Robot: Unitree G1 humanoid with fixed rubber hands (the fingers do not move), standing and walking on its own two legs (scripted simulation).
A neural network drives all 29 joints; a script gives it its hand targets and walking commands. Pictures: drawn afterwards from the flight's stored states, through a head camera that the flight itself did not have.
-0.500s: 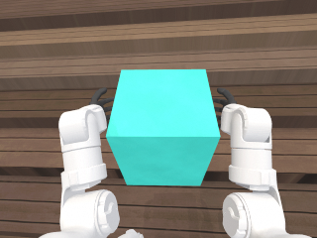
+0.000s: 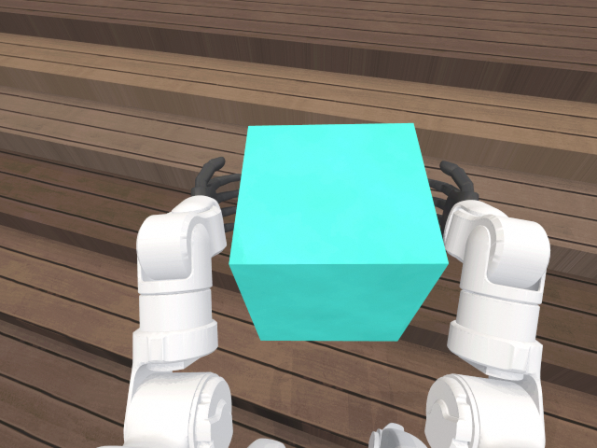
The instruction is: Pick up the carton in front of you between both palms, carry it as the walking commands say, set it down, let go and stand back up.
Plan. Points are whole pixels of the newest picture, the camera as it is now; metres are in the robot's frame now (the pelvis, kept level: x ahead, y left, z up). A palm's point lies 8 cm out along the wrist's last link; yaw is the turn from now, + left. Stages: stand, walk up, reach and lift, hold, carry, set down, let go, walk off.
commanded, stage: carry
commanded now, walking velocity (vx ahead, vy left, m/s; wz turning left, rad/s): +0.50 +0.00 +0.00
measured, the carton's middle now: (329, 242) +0.38 +0.04 +0.07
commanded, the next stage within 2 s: none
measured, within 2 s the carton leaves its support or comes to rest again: neither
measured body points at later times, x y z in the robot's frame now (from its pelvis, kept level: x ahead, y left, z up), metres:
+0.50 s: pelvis +0.31 -0.01 +0.09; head +0.30 -0.04 +0.54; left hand +0.69 +0.11 +0.27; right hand +0.67 -0.19 +0.25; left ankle +0.43 +0.08 -0.57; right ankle +0.11 -0.07 -0.61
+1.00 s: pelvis +0.59 -0.13 +0.21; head +0.61 -0.13 +0.65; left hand +0.95 +0.05 +0.36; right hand +0.98 -0.25 +0.36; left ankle +0.46 +0.04 -0.42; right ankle +0.70 -0.21 -0.46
